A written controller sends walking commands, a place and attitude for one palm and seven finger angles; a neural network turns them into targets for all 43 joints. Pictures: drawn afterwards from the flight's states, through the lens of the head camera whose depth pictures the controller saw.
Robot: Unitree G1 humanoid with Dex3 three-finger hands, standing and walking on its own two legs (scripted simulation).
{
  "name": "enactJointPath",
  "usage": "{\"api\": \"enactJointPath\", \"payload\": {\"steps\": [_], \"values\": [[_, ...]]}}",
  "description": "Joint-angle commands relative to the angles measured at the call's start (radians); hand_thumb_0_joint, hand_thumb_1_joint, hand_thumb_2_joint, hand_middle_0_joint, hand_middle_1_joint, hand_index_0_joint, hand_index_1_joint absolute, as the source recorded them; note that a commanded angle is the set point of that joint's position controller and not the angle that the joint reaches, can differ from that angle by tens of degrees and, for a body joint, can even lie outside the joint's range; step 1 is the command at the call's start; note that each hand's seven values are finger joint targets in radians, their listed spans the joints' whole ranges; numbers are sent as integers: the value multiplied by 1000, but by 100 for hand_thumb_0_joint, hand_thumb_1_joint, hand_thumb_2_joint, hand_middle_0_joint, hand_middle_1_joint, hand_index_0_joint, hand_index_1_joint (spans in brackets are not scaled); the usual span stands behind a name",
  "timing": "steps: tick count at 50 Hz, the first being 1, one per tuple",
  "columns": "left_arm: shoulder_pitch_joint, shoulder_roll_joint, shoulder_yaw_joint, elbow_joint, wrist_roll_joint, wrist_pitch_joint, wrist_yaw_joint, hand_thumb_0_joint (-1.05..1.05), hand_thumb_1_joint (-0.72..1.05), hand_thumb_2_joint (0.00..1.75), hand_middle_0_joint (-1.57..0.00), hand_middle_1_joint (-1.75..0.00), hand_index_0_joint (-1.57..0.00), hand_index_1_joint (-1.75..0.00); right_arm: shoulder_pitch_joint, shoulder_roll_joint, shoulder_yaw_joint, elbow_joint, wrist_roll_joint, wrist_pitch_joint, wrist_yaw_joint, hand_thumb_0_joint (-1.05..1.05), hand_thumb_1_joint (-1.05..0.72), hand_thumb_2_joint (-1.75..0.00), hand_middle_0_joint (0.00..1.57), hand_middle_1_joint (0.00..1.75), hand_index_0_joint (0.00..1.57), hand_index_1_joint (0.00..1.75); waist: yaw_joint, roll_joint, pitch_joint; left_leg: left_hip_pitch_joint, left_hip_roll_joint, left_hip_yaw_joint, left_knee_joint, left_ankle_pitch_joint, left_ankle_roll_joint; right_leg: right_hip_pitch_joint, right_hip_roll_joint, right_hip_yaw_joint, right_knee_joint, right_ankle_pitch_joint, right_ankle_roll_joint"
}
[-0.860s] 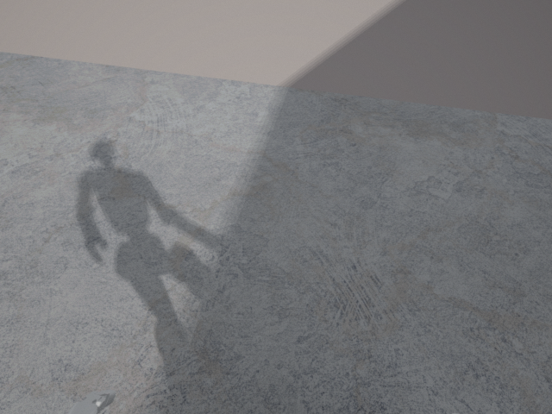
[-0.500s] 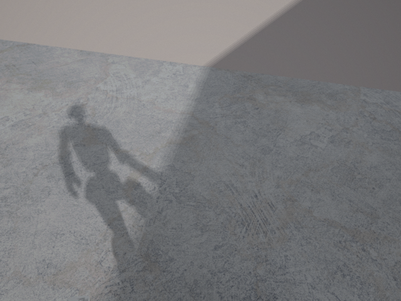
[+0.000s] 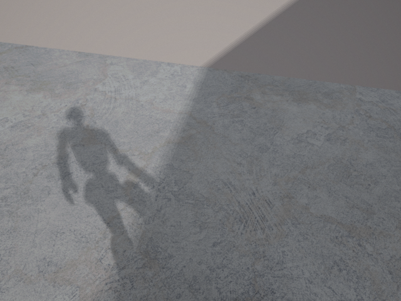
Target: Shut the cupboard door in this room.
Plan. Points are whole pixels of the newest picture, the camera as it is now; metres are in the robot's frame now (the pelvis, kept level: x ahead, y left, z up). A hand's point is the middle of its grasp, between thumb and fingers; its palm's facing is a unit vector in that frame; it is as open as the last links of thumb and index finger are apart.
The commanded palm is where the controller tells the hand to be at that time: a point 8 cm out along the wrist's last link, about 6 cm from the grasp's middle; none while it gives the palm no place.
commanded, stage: stand and wait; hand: left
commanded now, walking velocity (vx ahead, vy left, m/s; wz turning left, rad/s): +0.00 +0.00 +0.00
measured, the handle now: out of the picture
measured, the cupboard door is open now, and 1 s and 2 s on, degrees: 86 86 86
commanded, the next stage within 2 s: turn or walk to find it in 0.04 s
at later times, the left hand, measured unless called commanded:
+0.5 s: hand out of the picture +0.04 +0.23 -0.19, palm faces +0.08 -0.97 -0.23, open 7.4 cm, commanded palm none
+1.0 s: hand out of the picture -0.07 +0.18 -0.16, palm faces +0.36 -0.89 -0.27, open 7.4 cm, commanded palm none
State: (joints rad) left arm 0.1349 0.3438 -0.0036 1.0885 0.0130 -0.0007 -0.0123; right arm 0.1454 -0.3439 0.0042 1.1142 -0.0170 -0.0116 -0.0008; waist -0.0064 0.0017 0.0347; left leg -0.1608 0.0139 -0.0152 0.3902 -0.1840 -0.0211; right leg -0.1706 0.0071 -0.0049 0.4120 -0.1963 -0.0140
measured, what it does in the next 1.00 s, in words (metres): steps on the spot, turning left: right foot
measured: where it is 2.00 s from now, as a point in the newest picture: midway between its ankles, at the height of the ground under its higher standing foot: outside the picture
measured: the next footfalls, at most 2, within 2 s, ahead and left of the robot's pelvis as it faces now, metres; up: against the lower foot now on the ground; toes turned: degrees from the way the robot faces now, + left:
right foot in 0.74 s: +0.01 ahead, -0.12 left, +0.00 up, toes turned +13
left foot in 1.18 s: -0.10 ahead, +0.11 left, +0.00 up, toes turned +30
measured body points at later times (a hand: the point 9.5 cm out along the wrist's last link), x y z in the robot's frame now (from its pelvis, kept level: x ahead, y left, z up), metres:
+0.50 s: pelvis -0.01 +0.02 -0.01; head +0.02 +0.05 +0.43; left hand +0.03 +0.28 -0.17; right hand +0.05 -0.22 -0.15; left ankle +0.02 +0.13 -0.74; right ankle -0.01 -0.11 -0.71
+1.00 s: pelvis -0.05 -0.03 +0.00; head -0.04 -0.04 +0.44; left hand -0.09 +0.22 -0.14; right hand +0.08 -0.27 -0.15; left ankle -0.11 +0.10 -0.66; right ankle -0.03 -0.13 -0.74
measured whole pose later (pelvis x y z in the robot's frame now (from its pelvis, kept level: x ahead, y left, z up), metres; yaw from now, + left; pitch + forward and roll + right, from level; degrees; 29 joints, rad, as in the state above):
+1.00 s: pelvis -0.05 -0.03 +0.00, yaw +21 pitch -1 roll +1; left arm 0.26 0.20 0.03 0.93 0.02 0.01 0.02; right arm 0.23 -0.27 -0.09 0.98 -0.02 0.08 0.01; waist -0.02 0.01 0.04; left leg -0.49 0.00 -0.03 1.11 -0.35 -0.06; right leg -0.18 -0.06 -0.13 0.50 -0.30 -0.02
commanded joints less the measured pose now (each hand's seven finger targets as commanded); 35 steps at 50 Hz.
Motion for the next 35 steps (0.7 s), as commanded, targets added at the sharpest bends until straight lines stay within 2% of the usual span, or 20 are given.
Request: {"api": "enactJointPath", "payload": {"steps": [1,5,9,10,14,16,17,18,19,20,21,22,23,24,25,26,27,31,33,35], "values": [[-49,212,39,-67,-2,-24,18,0,90,90,-20,-30,-20,-30,-55,-207,-44,-68,5,-23,-10,0,-90,-90,20,30,20,30,8,-7,-39,-7,94,-93,-75,5,49,-18,-126,135,-118,-54,-21],[-46,206,45,-74,-1,-19,21,0,90,90,-20,-30,-20,-30,-51,-197,-44,-73,4,-17,-7,0,-90,-90,20,30,20,30,9,-4,-31,-45,91,-103,-56,21,49,-10,-131,116,-95,-59,-16],[12,118,34,-75,-2,8,31,0,90,90,-20,-30,-20,-30,-4,-91,-26,-83,0,8,-2,0,-90,-90,20,30,20,30,15,-25,-20,-116,72,-96,9,31,35,-20,-158,104,-68,-76,0],[21,111,32,-80,-1,14,34,0,90,90,-20,-30,-20,-30,10,-75,-24,-87,1,15,-1,0,-90,-90,20,30,20,30,13,-39,-20,-134,63,-92,29,24,31,-25,-170,110,-67,-87,-2],[33,132,46,-122,2,23,40,0,90,90,-20,-30,-20,-30,50,-62,-38,-113,1,33,0,0,-90,-90,20,30,20,30,8,-111,-50,-149,27,-55,178,3,24,-58,-256,140,-75,-69,-52],[31,130,53,-144,5,22,43,0,90,90,-20,-30,-20,-30,70,-53,-47,-126,2,36,0,0,-90,-90,20,30,20,30,1,-137,-62,-146,21,-33,238,-28,20,-69,-291,134,-51,6,-78],[22,127,53,-156,7,22,46,0,90,90,-20,-30,-20,-30,86,-52,-52,-130,4,36,1,0,-90,-90,20,30,20,30,-10,-125,-72,-129,27,-37,227,-18,21,-76,-294,113,-12,55,-80],[10,120,55,-169,7,24,47,0,90,90,-20,-30,-20,-30,106,-46,-53,-131,5,35,2,0,-90,-90,20,30,20,30,-19,-99,-78,-107,39,-52,189,25,25,-95,-276,76,34,48,-65],[4,102,54,-181,7,27,47,0,90,90,-20,-30,-20,-30,115,-54,-57,-134,2,32,4,0,-90,-90,20,30,20,30,-23,-22,-75,-97,68,-117,122,103,42,-125,-219,14,113,8,-28],[0,65,51,-192,3,31,45,0,90,90,-20,-30,-20,-30,126,-86,-63,-143,-4,27,3,0,-90,-90,20,30,20,30,-29,121,-60,-116,141,-285,20,186,90,-154,-104,-63,257,-92,27],[-6,36,47,-205,-1,32,47,0,90,90,-20,-30,-20,-30,133,-121,-75,-151,-7,22,-4,0,-90,-90,20,30,20,30,-30,261,-36,-99,240,-474,-91,262,172,-227,-19,-77,419,-299,55],[-4,44,49,-213,3,30,50,0,90,90,-20,-30,-20,-30,147,-122,-79,-155,-1,20,-12,0,-90,-90,20,30,20,30,-28,247,-35,-71,266,-520,-99,341,228,-271,-28,-5,537,-381,48],[14,39,54,-209,3,32,52,0,90,90,-20,-30,-20,-30,142,-113,-80,-161,0,18,-19,0,-90,-90,20,30,20,30,-19,226,-52,-50,258,-511,-90,352,244,-302,-43,32,598,-368,47],[18,32,58,-203,2,31,49,0,90,90,-20,-30,-20,-30,129,-102,-82,-169,0,18,-24,0,-90,-90,20,30,20,30,-12,177,-69,-32,243,-482,-65,352,243,-309,-47,42,618,-346,48],[30,16,58,-198,0,30,47,0,90,90,-20,-30,-20,-30,108,-98,-85,-178,-1,21,-26,0,-90,-90,20,30,20,30,-4,165,-84,-27,217,-441,-49,327,233,-299,-46,40,610,-319,52],[31,-2,58,-199,-1,29,43,0,90,90,-20,-30,-20,-30,108,-90,-89,-181,-3,22,-27,0,-90,-90,20,30,20,30,-8,152,-98,-10,189,-413,-38,321,220,-292,-38,29,579,-305,56],[38,-11,57,-203,-2,27,40,0,90,90,-20,-30,-20,-30,107,-91,-91,-187,-4,23,-28,0,-90,-90,20,30,20,30,-7,146,-114,12,177,-401,-27,327,216,-292,-31,19,548,-297,61],[26,-42,58,-220,-9,27,42,0,90,90,-20,-30,-20,-30,148,-79,-104,-187,-8,35,-26,0,-90,-90,20,30,20,30,-31,165,-125,15,157,-454,-36,280,208,-225,-3,15,394,-297,60],[69,-44,61,-216,-11,27,44,0,90,90,-20,-30,-20,-30,125,-78,-111,-199,-9,41,-22,0,-90,-90,20,30,20,30,-14,171,-126,-31,137,-450,-30,233,189,-145,9,8,276,-256,58],[143,-32,69,-201,-10,24,46,0,90,90,-20,-30,-20,-30,97,-70,-116,-218,-4,47,-15,0,-90,-90,20,30,20,30,19,140,-137,-131,86,-422,-1,106,136,18,15,-10,67,-119,54]]}}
